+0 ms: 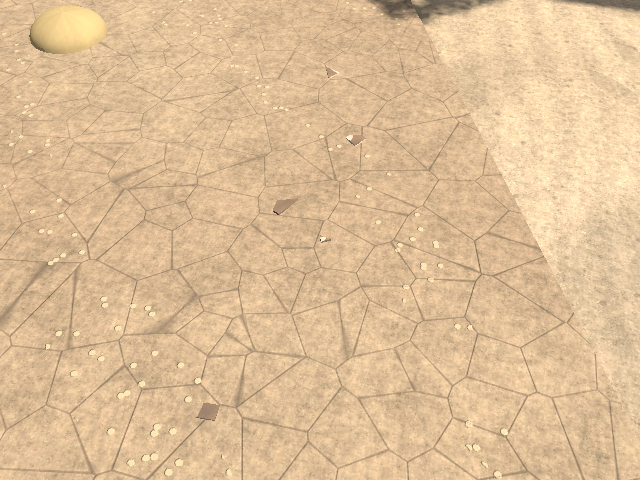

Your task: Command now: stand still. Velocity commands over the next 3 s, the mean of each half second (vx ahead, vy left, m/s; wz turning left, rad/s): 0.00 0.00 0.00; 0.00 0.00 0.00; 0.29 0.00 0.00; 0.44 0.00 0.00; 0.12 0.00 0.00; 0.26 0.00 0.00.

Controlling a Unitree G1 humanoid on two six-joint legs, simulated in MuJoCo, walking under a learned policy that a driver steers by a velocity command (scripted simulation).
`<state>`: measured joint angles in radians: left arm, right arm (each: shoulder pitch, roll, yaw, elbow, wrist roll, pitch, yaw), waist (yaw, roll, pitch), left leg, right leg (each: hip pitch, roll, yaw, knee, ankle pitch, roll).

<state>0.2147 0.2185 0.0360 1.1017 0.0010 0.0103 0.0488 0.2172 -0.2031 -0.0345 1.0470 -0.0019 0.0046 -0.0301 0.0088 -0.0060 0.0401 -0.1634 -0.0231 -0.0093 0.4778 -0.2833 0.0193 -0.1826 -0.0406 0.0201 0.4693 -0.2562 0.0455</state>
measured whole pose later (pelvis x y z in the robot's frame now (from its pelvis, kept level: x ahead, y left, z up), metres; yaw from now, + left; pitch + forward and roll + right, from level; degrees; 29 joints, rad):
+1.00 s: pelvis +0.00 +0.00 +0.00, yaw -1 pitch -1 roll +0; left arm 0.29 0.18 0.03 1.12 0.00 0.01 0.06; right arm 0.29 -0.18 -0.02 1.08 0.00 0.00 -0.03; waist 0.00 -0.01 0.04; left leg -0.18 -0.02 0.00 0.48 -0.29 0.02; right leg -0.20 -0.04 0.03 0.48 -0.26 0.05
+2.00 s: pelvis +0.40 -0.02 +0.01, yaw -1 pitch +1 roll +1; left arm 0.20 0.25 0.06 0.93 -0.02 -0.10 0.03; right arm 0.25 -0.23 -0.05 1.01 -0.01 -0.11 0.04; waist -0.03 -0.04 0.04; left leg -0.21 -0.07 0.07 0.32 -0.12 0.08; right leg -0.60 -0.11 0.05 1.12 -0.29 -0.02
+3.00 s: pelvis +0.68 -0.08 +0.01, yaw +0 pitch +1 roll +0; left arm 0.36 0.20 0.05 1.05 0.00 -0.10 -0.02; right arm 0.21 -0.24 -0.07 1.02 0.03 -0.09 0.00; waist 0.03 0.02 -0.01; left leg -0.53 0.08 0.01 1.11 -0.27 0.06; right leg -0.10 0.04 -0.06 0.34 -0.25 -0.06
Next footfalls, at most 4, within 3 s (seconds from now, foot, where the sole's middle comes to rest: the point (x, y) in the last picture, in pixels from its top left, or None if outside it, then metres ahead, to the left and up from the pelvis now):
1.78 left None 0.47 0.06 -0.78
2.22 right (410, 409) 0.68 -0.17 -0.78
2.48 left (299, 456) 0.57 0.08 -0.78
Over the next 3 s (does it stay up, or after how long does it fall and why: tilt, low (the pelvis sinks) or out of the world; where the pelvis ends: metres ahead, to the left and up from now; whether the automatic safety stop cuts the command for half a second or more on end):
stays up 0.68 -0.08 0.01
